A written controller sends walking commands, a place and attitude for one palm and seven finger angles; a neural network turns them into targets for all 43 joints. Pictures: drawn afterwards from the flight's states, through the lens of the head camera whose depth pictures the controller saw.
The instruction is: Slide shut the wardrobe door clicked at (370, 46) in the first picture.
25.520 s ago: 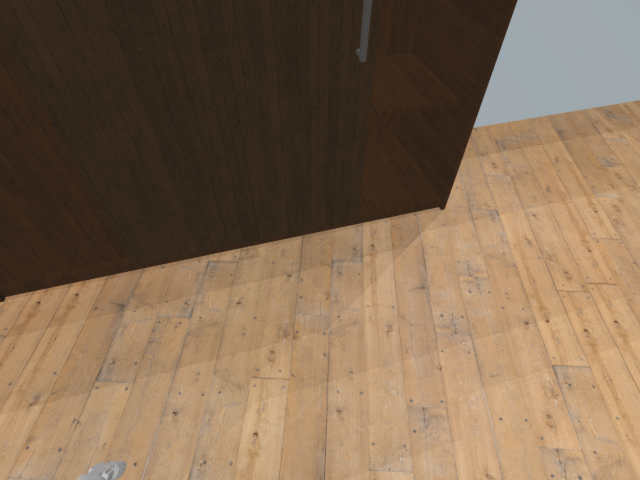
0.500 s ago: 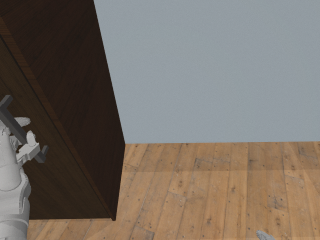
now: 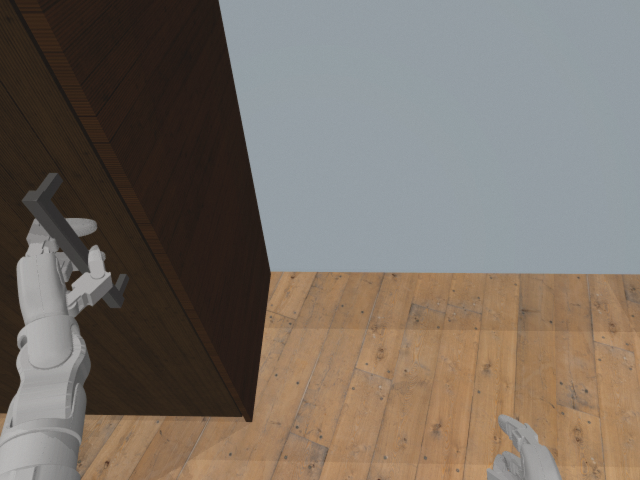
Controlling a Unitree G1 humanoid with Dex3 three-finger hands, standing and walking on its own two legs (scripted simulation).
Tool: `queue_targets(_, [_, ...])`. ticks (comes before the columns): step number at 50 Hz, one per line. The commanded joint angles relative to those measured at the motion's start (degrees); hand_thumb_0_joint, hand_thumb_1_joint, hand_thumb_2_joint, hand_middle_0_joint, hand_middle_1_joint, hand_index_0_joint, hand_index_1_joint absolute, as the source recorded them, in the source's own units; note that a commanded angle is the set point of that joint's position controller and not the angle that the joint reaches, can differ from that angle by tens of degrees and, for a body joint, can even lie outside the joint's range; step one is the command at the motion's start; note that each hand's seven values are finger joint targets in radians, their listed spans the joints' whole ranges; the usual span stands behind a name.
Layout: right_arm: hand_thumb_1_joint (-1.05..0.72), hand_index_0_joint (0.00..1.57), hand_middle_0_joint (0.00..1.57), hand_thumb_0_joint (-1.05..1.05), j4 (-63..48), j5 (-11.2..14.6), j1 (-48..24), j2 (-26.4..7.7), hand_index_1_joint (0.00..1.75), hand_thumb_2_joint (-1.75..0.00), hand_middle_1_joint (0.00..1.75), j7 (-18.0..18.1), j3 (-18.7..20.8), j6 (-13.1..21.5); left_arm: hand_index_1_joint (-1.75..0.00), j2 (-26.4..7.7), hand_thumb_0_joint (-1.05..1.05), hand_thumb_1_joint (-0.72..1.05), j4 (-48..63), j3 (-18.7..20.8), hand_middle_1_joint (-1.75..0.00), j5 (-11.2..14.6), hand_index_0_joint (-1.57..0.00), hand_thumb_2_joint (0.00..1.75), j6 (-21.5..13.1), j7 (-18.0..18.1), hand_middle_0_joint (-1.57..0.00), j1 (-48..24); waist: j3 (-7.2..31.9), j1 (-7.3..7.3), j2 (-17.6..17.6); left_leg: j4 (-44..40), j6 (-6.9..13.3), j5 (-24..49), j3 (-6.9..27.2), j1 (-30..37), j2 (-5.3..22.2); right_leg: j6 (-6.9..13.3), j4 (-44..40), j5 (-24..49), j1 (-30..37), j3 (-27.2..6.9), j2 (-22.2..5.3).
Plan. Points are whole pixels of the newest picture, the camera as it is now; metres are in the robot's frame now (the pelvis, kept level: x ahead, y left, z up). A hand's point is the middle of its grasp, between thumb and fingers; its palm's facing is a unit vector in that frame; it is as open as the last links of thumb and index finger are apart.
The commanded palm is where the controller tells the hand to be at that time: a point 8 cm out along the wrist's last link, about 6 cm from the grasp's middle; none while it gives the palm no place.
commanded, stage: stop walking and hold the door there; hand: left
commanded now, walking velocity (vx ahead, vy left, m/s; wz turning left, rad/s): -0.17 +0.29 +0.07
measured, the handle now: (87, 248) +0.36 +0.34 +0.09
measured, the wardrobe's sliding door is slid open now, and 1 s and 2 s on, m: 0.00 0.00 0.00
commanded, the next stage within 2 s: loosen the grip on the handle in 1.46 s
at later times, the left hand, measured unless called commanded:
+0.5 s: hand (98, 280) +0.31 +0.30 +0.09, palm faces +0.34 -0.91 -0.23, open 5.8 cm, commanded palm +0.27 +0.32 +0.09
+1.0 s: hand (90, 283) +0.30 +0.31 +0.09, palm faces +0.11 -0.99 -0.10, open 5.7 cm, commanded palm +0.28 +0.32 +0.09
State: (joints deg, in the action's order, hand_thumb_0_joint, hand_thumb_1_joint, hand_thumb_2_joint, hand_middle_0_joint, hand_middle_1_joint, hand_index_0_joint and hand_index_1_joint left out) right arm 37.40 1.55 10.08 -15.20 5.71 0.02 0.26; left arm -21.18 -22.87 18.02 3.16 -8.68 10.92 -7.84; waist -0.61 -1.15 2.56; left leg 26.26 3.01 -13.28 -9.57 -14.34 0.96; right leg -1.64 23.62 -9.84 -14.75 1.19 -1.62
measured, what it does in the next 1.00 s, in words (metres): steps to the left: right foot, then left foot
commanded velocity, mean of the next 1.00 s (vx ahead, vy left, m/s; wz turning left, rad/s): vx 0.00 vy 0.05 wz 0.03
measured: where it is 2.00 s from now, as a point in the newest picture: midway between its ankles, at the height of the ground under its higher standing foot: outside the picture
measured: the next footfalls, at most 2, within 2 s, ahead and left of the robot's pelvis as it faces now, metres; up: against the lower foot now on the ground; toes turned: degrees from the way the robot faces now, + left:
right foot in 0.42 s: -0.03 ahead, -0.06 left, +0.00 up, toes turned -10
left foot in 0.64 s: +0.01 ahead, +0.32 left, +0.00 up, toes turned +2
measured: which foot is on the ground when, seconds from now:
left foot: down 0.00-0.42, up 0.44-0.62, down 0.64-1.00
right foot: down 0.00-0.16, up 0.18-0.40, down 0.42-0.64, up 0.66-0.84, down 0.86-1.00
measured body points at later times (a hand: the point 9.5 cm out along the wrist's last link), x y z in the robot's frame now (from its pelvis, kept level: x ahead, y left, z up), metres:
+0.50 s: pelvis -0.05 +0.09 -0.01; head +0.01 +0.06 +0.43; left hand +0.29 +0.35 +0.10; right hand +0.12 -0.14 -0.14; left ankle -0.03 +0.15 -0.68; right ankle -0.07 -0.06 -0.74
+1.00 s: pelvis -0.04 +0.18 -0.01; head +0.02 +0.17 +0.43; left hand +0.29 +0.36 +0.10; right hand +0.14 +0.00 -0.13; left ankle -0.03 +0.31 -0.74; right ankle -0.04 +0.09 -0.74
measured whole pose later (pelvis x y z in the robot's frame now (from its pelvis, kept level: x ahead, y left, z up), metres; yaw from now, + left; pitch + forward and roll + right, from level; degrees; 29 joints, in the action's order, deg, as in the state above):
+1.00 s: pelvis -0.04 +0.18 -0.01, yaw +1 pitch +0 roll -1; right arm 38.0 0.6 7.0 -9.0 1.9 -3.6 4.4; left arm -7.0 -7.5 -2.5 3.5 -6.5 7.7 -13.5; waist -7.9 -2.5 3.3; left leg 34.6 -1.4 -16.7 0.4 -17.8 2.4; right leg 3.0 31.3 -16.5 -14.9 3.4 2.5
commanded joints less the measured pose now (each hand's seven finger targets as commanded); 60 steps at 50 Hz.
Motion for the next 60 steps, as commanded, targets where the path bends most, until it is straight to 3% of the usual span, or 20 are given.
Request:
queue_targets(1, [-0.9,0.2,0.2,0.0,-7.43,0.36,-2.84,-7.26,0.3,-0.9,0.3,0.3,2.73,0.29,-1.4,-10.98,0.0,0.9,11.19,-1.78,-1.4,-1.99,-0.45,0.9,-2.75,-1.15,-0.45,-12.65,15.15,2.19,-4.47,3.17,-3.57,15.22,6.93,6.78,4.4,4.45,0.13,26.13,3.02,-9.15,-11.27])
queue_targets(5, [-0.9,0.2,0.2,0.0,-7.86,0.5,-4.29,-7.04,0.3,-0.9,0.3,0.19,2.46,-0.65,-1.4,-7.97,0.0,0.9,12.42,-5.31,-1.4,-1.83,-0.45,0.9,-2.69,-1.05,-0.45,-16.0,13.27,2.46,-4.49,0.19,-2.49,9.36,9.57,8.42,5.49,3.55,1.22,9.83,-4.05,-7.4,-11.0])
queue_targets(9, [-0.9,0.2,0.2,0.0,-9.53,1.01,-6.88,-7.05,0.3,-0.9,0.3,0.05,1.68,0.31,-1.4,-5.1,0.0,0.9,16.39,-7.76,-1.4,-1.15,-0.45,0.9,-3.68,-1.48,-0.45,-18.64,10.84,1.3,10.75,-14.35,0.95,-2.94,18.58,3.83,14.02,0.96,24.74,-17.54,-7.9,1.7,-1.63])
queue_targets(11, [-0.9,0.2,0.2,0.0,-8.0,0.39,-5.45,-6.73,0.3,-0.9,0.3,-0.33,1.96,2.05,-1.4,-3.74,0.0,0.9,15.53,-8.53,-1.4,-0.91,-0.45,0.9,-3.24,-1.61,-0.45,-18.72,10.95,1.41,5.83,-12.25,3.45,3.15,16.61,7.29,13.99,0.7,31.43,-18.05,-10.21,1.86,-2.24])
queue_targets(15, [-0.9,0.2,0.2,0.0,-6.63,-0.24,-5.95,-6.88,0.3,-0.9,0.3,-1.38,2.02,4.3,-1.4,-2.05,0.0,0.9,16.79,-10.96,-1.4,-0.72,-0.45,0.9,-1.43,-2.0,-0.45,-20.54,11.07,0.98,2.77,-10.73,0.14,10.89,12.3,10.99,11.67,0.25,26.86,-18.11,-7.71,4.89,-2.93])
queue_targets(18, [-0.9,0.2,0.2,0.0,-7.7,-1.18,-8.17,-6.26,0.3,-0.9,0.3,-2.53,1.53,4.9,-1.4,-1.39,0.0,0.9,18.69,-11.69,-1.4,-0.08,-0.45,0.9,-0.24,-1.99,-0.45,-19.71,11.65,-1.1,6.62,-11.43,-8.56,13.84,7.28,6.28,8.03,2.03,11.44,-15.93,4.75,8.47,-2.2])
queue_targets(20, [-0.9,0.2,0.2,0.0,-8.21,-1.3,-9.72,-6.62,0.3,-0.9,0.3,-4.04,1.65,3.9,-1.4,-2.89,0.0,0.9,19.55,-11.17,-1.4,-0.43,-0.45,0.9,-0.45,-1.75,-0.45,-18.12,10.62,-3.7,-5.05,15.28,-12.07,8.36,7.32,-8.46,2.07,10.15,-7.86,-2.59,16.98,-3.66,-15.11])
queue_targets(21, [-0.9,0.2,0.2,0.0,-9.23,-0.11,-9.49,-6.67,0.3,-0.9,0.3,-4.12,1.09,3.29,-1.4,-3.84,0.0,0.9,19.99,-11.4,-1.4,-1.03,-0.45,0.9,-1.72,-1.83,-0.45,-19.48,6.91,-2.37,-24.48,41.58,-7.89,-21.33,14.39,-21.83,-2.11,18.71,-10.15,16.75,13.23,-34.66,-36.26])
queue_targets(22, [-0.9,0.2,0.2,0.0,-7.22,-0.84,-7.59,-5.94,0.3,-0.9,0.3,-3.97,0.67,4.0,-1.4,-1.74,0.0,0.9,16.11,-11.78,-1.4,0.58,-0.45,0.9,-0.96,-1.57,-0.45,-18.69,5.51,-0.49,-12.78,47.74,-7.01,-16.86,22.26,-20.66,1.48,16.36,-5.7,29.07,8.04,-25.78,-37.4])
queue_targets(24, [-0.9,0.2,0.2,0.0,-5.62,-0.25,-4.48,-4.02,0.3,-0.9,0.3,-3.94,0.42,4.0,-1.4,-0.23,0.0,0.9,21.25,-12.46,-1.4,-0.19,-0.45,0.9,-2.41,-2.54,-0.45,-23.87,14.06,1.14,-21.16,47.2,-7.52,-14.16,17.67,-22.77,1.11,10.63,3.11,38.27,20.01,-9.52,-26.76])
queue_targets(30, [-0.9,0.2,0.2,0.0,-6.72,-1.13,-7.53,-1.77,0.3,-0.9,0.3,-0.83,0.59,3.12,-1.4,2.43,0.0,0.9,31.17,-14.41,-1.4,-1.3,-0.45,0.9,-3.83,-3.9,-0.45,-23.82,12.94,2.3,-6.61,0.71,-5.35,7.8,0.51,11.13,-1.77,2.29,15.73,16.87,1.84,6.06,-11.08])
queue_targets(32, [-0.9,0.2,0.2,0.0,-8.99,-0.47,-5.98,-4.83,0.3,-0.9,0.3,-1.38,1.79,4.55,-1.4,10.9,0.0,0.9,38.85,-23.3,-1.4,-1.02,-0.45,0.9,-4.65,-4.92,-0.45,-26.7,16.91,2.98,15.15,-4.57,3.53,29.82,24.44,16.96,17.68,-0.94,34.76,-24.65,-10.64,3.99,-0.84])
queue_targets(33, [-0.9,0.2,0.2,0.0,-8.25,-0.01,-4.36,-4.78,0.3,-0.9,0.3,-2.03,2.64,5.57,-1.4,14.07,0.0,0.9,37.82,-26.74,-1.4,-1.37,-0.45,0.9,-5.15,-5.76,-0.45,-29.24,13.82,3.64,8.79,-8.05,5.52,17.45,28.13,11.95,19.28,-0.18,38.91,-27.24,-10.96,1.3,1.03])
queue_targets(34, [-0.9,0.2,0.2,0.0,-7.85,0.03,-5.86,-1.32,0.3,-0.9,0.3,-2.04,1.21,5.93,-1.4,18.56,0.0,0.9,37.44,-30.43,-1.4,0.0,-0.45,0.9,-4.3,-6.54,-0.45,-26.48,13.53,3.89,10.65,-7.18,8.71,20.31,30.91,14.39,19.58,-0.22,38.33,-25.68,-14.93,-0.91,0.96])
queue_targets(37, [-0.9,0.2,0.2,0.0,-6.14,-0.85,-5.31,-2.39,0.3,-0.9,0.3,-3.67,1.48,7.64,-1.4,13.55,0.0,0.9,38.99,-27.08,-1.4,-1.71,-0.45,0.9,-3.3,-5.89,-0.45,-27.87,15.86,3.02,9.64,-0.5,5.06,34.65,18.48,17.21,16.38,0.54,24.88,-16.55,-7.83,-0.77,-0.34])
queue_targets(42, [-0.9,0.2,0.2,0.0,-7.88,-0.65,-6.08,-1.99,0.3,-0.9,0.3,-4.44,0.53,7.56,-1.4,13.22,0.0,0.9,36.11,-28.89,-1.4,-2.22,-0.45,0.9,-2.26,-7.02,-0.45,-28.75,16.48,2.32,6.52,2.77,1.9,21.75,15.34,8.75,14.76,1.61,4.37,-1.31,6.77,-2.48,1.0])
queue_targets(46, [-0.9,0.2,0.2,0.0,-7.84,-0.27,-6.03,-0.69,0.3,-0.9,0.3,-3.45,-0.27,7.18,-1.4,13.92,0.0,0.9,30.86,-28.9,-1.4,-1.44,-0.45,0.9,-1.16,-7.43,-0.45,-26.16,14.15,2.52,-16.97,13.59,-4.14,-4.22,9.58,0.21,1.36,6.51,-2.78,18.22,8.15,-14.97,-9.72])
queue_targets(50, [-0.9,0.2,0.2,0.0,-6.58,-0.98,-5.08,-1.38,0.3,-0.9,0.3,-2.3,-0.56,7.11,-1.4,13.9,0.0,0.9,28.62,-27.96,-1.4,-1.54,-0.45,0.9,-2.14,-6.98,-0.45,-24.87,17.12,2.24,-8.25,0.87,-2.85,10.61,10.34,7.47,3.17,4.75,3.92,22.26,10.31,-7.08,-6.18])
queue_targets(54, [-0.9,0.2,0.2,0.0,-7.98,-1.19,-6.12,-1.95,0.3,-0.9,0.3,-2.46,-0.44,6.27,-1.4,17.78,0.0,0.9,29.46,-33.19,-1.4,-1.58,-0.45,0.9,-3.15,-7.34,-0.45,-24.7,16.73,2.3,7.03,-3.45,1.95,30.78,18.89,14.73,12.51,1.39,9.27,1.14,1.93,-1.53,0.27])
queue_targets(60, [-0.9,0.2,0.2,0.0,-8.23,-1.32,-4.75,-1.99,0.3,-0.9,0.3,-3.15,-0.22,6.43,-1.4,21.15,0.0,0.9,28.6,-36.76,-1.4,-2.03,-0.45,0.9,-2.88,-7.02,-0.45,-24.42,15.02,2.23,4.12,-3.16,1.03,28.65,16.5,14.48,11.4,2.09,5.18,-1.23,1.4,-2.1,0.47])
